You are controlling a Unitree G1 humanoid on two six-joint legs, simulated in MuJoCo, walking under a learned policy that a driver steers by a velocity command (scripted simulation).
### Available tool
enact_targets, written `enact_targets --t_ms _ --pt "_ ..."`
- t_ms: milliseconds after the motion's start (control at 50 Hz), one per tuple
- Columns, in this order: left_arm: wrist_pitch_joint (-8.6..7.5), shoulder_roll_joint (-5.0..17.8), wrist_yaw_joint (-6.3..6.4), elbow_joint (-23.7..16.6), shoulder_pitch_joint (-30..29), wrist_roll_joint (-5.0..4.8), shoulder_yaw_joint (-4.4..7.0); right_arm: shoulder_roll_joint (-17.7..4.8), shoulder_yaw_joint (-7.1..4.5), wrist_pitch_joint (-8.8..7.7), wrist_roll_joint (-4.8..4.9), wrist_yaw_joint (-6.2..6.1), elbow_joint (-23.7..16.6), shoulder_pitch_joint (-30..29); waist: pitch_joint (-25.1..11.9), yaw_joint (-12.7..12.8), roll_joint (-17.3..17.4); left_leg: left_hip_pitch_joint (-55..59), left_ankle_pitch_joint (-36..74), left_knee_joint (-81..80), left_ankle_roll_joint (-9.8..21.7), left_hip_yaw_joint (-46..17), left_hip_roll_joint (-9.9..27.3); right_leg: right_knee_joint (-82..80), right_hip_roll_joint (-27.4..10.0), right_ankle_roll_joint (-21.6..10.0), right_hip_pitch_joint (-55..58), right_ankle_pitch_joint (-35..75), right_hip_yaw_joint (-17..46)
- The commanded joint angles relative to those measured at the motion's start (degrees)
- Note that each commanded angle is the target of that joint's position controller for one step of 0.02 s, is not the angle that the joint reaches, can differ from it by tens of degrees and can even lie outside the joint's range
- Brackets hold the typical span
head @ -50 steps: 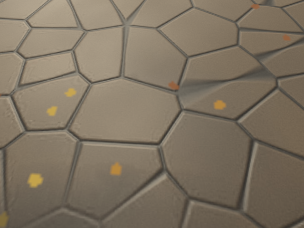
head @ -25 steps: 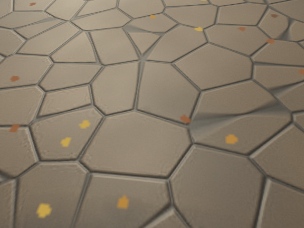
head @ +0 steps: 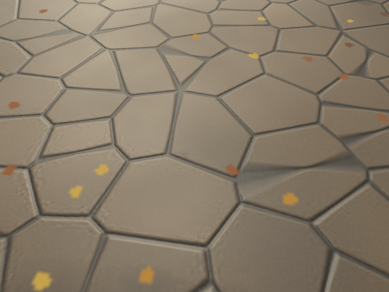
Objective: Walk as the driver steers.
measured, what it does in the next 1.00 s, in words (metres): walks ahead, turning right: left foot, then right foot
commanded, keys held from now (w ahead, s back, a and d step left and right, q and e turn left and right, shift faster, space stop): w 0.20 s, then w+e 0.64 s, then w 0.16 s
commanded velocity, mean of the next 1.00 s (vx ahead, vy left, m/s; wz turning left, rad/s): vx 0.44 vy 0.00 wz -0.31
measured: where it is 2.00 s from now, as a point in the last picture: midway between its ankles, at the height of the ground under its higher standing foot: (226, 233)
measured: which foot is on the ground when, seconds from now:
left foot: up 0.00-0.12, down 0.14-0.64, up 0.66-1.00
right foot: down 0.00-0.16, up 0.18-0.62, down 0.64-1.00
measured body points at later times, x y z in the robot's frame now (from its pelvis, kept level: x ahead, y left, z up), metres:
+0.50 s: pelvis +0.19 +0.05 -0.01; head +0.22 +0.06 +0.44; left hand +0.35 +0.27 -0.15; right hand +0.09 -0.16 -0.15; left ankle +0.07 +0.13 -0.74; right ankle +0.33 -0.07 -0.69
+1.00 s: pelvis +0.46 -0.01 +0.00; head +0.49 -0.03 +0.45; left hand +0.54 +0.25 -0.13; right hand +0.55 -0.29 -0.12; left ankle +0.68 +0.11 -0.68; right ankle +0.39 -0.02 -0.74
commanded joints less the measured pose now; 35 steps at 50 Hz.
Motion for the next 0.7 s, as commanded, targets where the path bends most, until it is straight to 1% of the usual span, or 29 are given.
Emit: enact_targets --t_ms 20,60,80,100,120,140,160,180,200,220,240,260,280,320,340,380,440,480,500,520,540,560,580,600,620,640,660,680,700 --pt "-1.44 8.10 -0.22 -0.57 3.59 0.41 1.93 -4.27 -0.87 -2.51 0.02 0.99 -5.77 -6.37 11.30 1.08 -4.53 -16.24 -2.11 5.31 0.35 -0.16 3.67 -16.30 -19.41 -10.43 -0.90 -18.32 21.91" --pt "-2.22 8.25 -0.43 -0.57 3.24 0.19 2.18 -4.16 -1.14 -3.35 0.59 1.44 -6.67 -6.84 9.68 0.74 -5.15 -11.72 -0.13 0.79 0.16 1.54 2.91 -14.51 -16.70 -9.06 -1.43 -12.20 16.95" --pt "-2.45 8.28 -0.52 -0.60 2.89 0.07 2.26 -3.92 -1.26 -3.57 0.84 1.56 -6.81 -6.05 9.07 0.13 -5.56 -7.56 1.63 -2.28 0.26 2.60 2.25 -13.45 -15.79 -8.56 -3.42 -10.06 14.97" --pt "-2.55 8.38 -0.63 -0.85 1.57 -0.27 2.33 -3.17 -1.30 -3.71 1.04 1.59 -6.18 -3.29 8.56 -1.63 -5.41 -0.74 5.08 -6.89 0.46 4.19 1.21 -11.52 -14.49 -7.74 -7.38 -8.80 12.47" --pt "-2.60 8.32 -0.73 -1.17 0.44 -0.54 2.36 -2.80 -1.54 -3.81 1.17 1.47 -4.51 1.48 7.85 -3.78 -4.31 8.21 7.96 -11.02 0.46 5.64 -0.61 -7.89 -12.77 -6.83 -12.75 -7.86 10.13" --pt "-2.94 7.24 -0.83 -1.51 0.30 -0.26 2.02 -4.19 -2.28 -4.05 1.07 1.05 -2.55 7.47 5.95 -5.99 -1.62 17.90 6.63 -13.31 0.64 3.81 -0.92 -1.57 -10.50 -5.56 -18.33 -5.58 7.63" --pt "-3.49 4.13 -1.26 -2.99 -1.49 0.01 1.02 -8.45 -3.51 -4.59 0.17 0.32 -1.06 14.96 3.37 -9.22 8.91 25.13 -3.80 -21.93 2.36 -11.14 9.86 15.38 -5.07 -3.08 -24.40 -3.89 0.69" --pt "-3.76 1.66 -1.67 -5.61 -1.45 -0.15 0.48 -14.23 -4.76 -4.23 0.54 0.24 0.34 21.76 0.92 -9.59 20.64 28.53 -19.19 -31.80 8.45 -36.48 22.69 32.04 1.66 -1.35 -35.48 -14.86 -4.50" --pt "-3.38 6.21 -1.93 -6.07 -4.20 1.23 1.63 -10.73 -3.86 -3.58 0.49 0.15 -0.31 16.77 5.85 -6.42 10.40 22.06 -21.08 -31.36 9.79 -36.60 23.23 41.06 -2.43 -2.34 -37.82 -13.39 0.69" --pt "-3.52 5.03 -2.62 -5.99 -5.16 0.87 1.47 -8.79 -3.26 -3.87 0.45 0.39 -2.93 10.41 8.44 -3.89 4.85 17.55 -16.90 -30.84 8.72 -30.38 21.26 42.94 -4.69 -2.87 -38.09 -7.01 2.83" --pt "-3.77 3.46 -3.12 -5.17 -4.18 0.22 1.11 -7.63 -2.88 -4.43 0.49 0.45 -4.17 7.00 8.47 -2.18 2.92 14.98 -8.78 -31.63 7.20 -23.96 18.72 41.99 -5.95 -2.49 -35.76 -2.21 3.67" --pt "-3.69 3.22 -3.40 -4.76 -3.64 0.27 1.24 -6.66 -2.45 -5.04 0.66 0.19 -4.61 5.84 7.73 -1.00 2.58 14.21 -1.87 -32.18 6.01 -18.96 17.06 40.81 -6.59 -1.97 -33.94 0.54 3.68" --pt "-3.26 3.37 -3.59 -4.33 -2.94 0.57 1.35 -5.40 -1.96 -5.54 0.70 -0.10 -4.36 5.90 6.95 -0.44 2.97 14.32 5.01 -32.21 4.88 -14.22 15.41 40.25 -6.64 -1.26 -32.79 2.35 3.33" --pt "-2.40 3.36 -3.73 -4.55 -3.69 0.52 1.59 -4.80 -1.56 -6.23 0.80 -0.45 -3.07 9.15 5.98 -0.36 3.61 16.52 17.85 -31.06 3.93 -7.91 14.23 40.73 -5.82 -0.56 -34.19 4.84 2.32" --pt "-2.06 3.09 -3.74 -5.09 -5.12 0.40 1.60 -4.64 -1.39 -6.39 0.89 -0.54 -2.57 10.53 6.11 -0.45 3.76 17.22 23.04 -30.66 3.60 -5.41 13.95 40.64 -5.67 -0.28 -35.63 5.88 1.77" --pt "-1.64 2.44 -3.78 -6.94 -9.58 0.26 1.39 -4.34 -1.06 -6.53 0.77 -0.62 -2.34 11.82 6.90 -0.92 3.91 16.79 29.63 -30.74 3.14 -1.41 13.31 38.44 -5.28 0.25 -37.56 8.35 0.32" --pt "-1.71 1.31 -4.03 -10.21 -16.80 0.14 0.64 -3.67 -0.53 -6.68 0.68 -0.88 -2.58 11.44 8.79 -1.54 4.32 14.78 36.38 -30.92 2.46 3.79 11.81 28.29 -4.44 0.54 -36.29 12.93 -2.91" --pt "-1.70 0.59 -4.24 -12.10 -20.80 0.08 0.03 -4.16 -0.47 -6.73 0.87 -1.25 -2.36 12.04 9.42 -2.15 4.68 14.47 40.39 -30.85 2.18 6.27 11.87 20.52 -3.69 0.00 -32.77 14.69 -6.15" --pt "-1.68 0.71 -4.29 -12.93 -22.09 0.08 -0.09 -4.71 -0.53 -6.74 0.91 -1.46 -2.06 12.79 9.43 -2.32 4.76 15.39 43.66 -30.21 2.10 7.13 12.47 17.59 -3.15 -0.70 -30.99 14.75 -7.49" --pt "-1.68 1.18 -4.26 -13.34 -22.14 0.08 -0.01 -5.38 -0.64 -6.78 0.93 -1.65 -1.89 13.04 8.90 -1.91 4.84 16.79 49.69 -28.46 1.85 8.13 12.97 15.45 -2.25 -1.67 -28.81 14.32 -8.54" --pt "-1.71 1.96 -4.11 -13.29 -20.87 0.14 0.26 -6.20 -0.81 -6.81 1.01 -1.89 -1.91 12.85 7.59 -1.01 5.17 18.53 58.25 -25.42 1.49 9.14 13.39 14.31 -0.86 -2.87 -26.15 13.35 -9.60" --pt "-1.74 2.86 -3.88 -12.78 -18.38 0.22 0.64 -7.09 -1.08 -6.73 1.09 -2.23 -2.02 12.46 5.74 0.29 5.83 20.22 66.62 -21.15 1.15 10.05 13.83 14.10 0.76 -4.17 -23.17 11.62 -10.55" --pt "-1.82 3.88 -3.65 -11.70 -14.16 0.33 1.16 -7.91 -1.41 -6.44 0.99 -2.57 -2.34 11.72 3.25 2.29 6.57 21.22 72.96 -14.82 0.99 10.84 14.33 14.25 2.36 -5.57 -19.19 9.25 -11.04" --pt "-1.94 5.17 -3.47 -9.95 -8.10 0.39 1.90 -8.88 -1.80 -5.96 0.77 -2.65 -2.92 10.68 -0.16 4.85 7.46 21.13 75.13 -6.10 1.20 10.94 15.14 13.72 3.39 -7.27 -13.62 6.94 -10.44" --pt "-2.18 6.81 -3.31 -7.75 -0.97 0.69 2.89 -9.57 -2.16 -5.59 0.77 -2.30 -3.74 9.45 -3.76 8.04 7.50 17.91 69.07 5.20 1.47 10.82 15.09 10.22 3.86 -9.22 -5.08 6.74 -8.60" --pt "-2.18 10.16 -2.76 -6.57 5.02 1.32 4.41 -9.74 -2.35 -5.58 0.88 -1.54 -5.34 7.64 -6.88 11.50 3.56 8.32 52.18 22.07 1.01 11.72 12.61 5.33 -1.69 -12.16 5.14 1.13 0.37" --pt "-1.29 15.41 -2.33 -8.40 2.33 0.94 5.96 -3.59 -1.77 -5.91 1.39 -0.29 -8.95 9.47 -11.70 6.03 -12.82 -15.70 -4.06 46.94 -2.21 9.73 -0.89 0.86 -19.11 -21.01 20.94 2.10 32.80" --pt "-0.72 15.76 -2.51 -8.58 1.82 -0.34 5.91 -7.57 -2.27 -6.62 1.41 0.34 -11.60 4.97 -13.72 6.67 -4.91 -25.08 -4.04 52.44 -1.21 -3.03 -1.34 -6.47 -21.33 -24.33 21.90 -2.57 43.52" --pt "-0.79 13.11 -1.97 -8.88 -1.87 -0.52 5.22 -7.86 -2.19 -7.36 1.40 0.64 -13.34 0.36 -5.60 5.16 -1.07 -28.87 1.31 48.67 -0.70 -4.48 2.71 -8.63 -21.02 -21.92 15.33 -3.60 36.53"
